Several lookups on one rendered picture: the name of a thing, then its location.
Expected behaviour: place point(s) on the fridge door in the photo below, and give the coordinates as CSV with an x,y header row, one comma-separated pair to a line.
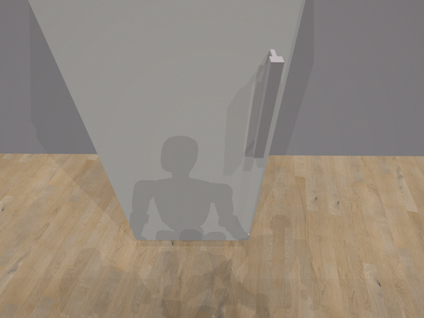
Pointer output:
x,y
170,94

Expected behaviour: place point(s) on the handle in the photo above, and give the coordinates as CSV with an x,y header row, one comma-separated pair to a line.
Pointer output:
x,y
271,86

